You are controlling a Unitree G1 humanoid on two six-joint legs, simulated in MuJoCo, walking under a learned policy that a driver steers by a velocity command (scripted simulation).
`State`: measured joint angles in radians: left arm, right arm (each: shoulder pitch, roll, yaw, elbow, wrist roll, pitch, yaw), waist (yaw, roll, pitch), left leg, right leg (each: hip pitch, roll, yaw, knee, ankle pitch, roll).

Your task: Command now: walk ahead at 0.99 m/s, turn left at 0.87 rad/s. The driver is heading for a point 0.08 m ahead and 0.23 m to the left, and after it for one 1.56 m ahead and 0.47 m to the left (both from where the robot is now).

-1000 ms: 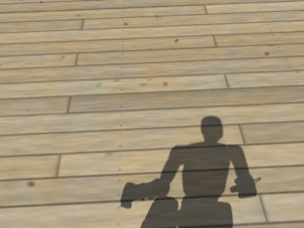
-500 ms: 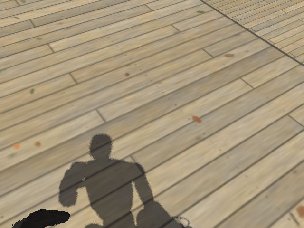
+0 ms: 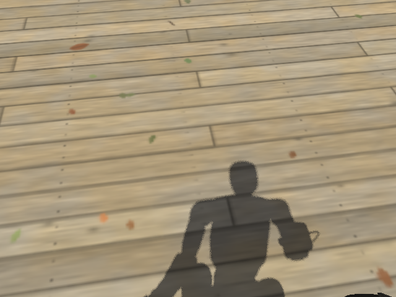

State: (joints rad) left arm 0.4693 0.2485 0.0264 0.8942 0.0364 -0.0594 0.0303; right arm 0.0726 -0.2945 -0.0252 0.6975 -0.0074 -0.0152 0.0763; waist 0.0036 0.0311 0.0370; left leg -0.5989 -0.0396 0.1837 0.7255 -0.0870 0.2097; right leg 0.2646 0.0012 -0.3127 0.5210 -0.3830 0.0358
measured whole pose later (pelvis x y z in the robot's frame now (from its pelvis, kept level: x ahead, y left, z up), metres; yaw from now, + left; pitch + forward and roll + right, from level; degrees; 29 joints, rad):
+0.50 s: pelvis +0.45 +0.00 +0.02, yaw +29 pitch +2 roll -2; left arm 0.07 0.29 0.00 0.61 0.06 -0.07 0.02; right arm 0.36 -0.38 -0.09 0.80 0.00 -0.05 0.01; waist -0.08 0.03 0.04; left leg -0.20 -0.14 -0.17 1.13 -0.41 0.13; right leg -0.48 -0.01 0.01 0.62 -0.18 0.04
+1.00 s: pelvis +0.80 +0.27 +0.03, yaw +45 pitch +1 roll +0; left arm 0.41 0.23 0.01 0.85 0.00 -0.06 0.00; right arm 0.18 -0.28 -0.02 0.76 -0.05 -0.05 0.01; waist 0.06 0.00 0.05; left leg -0.35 -0.08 0.11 0.61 -0.28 0.13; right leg -0.30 -0.06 0.03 1.32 -0.30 -0.07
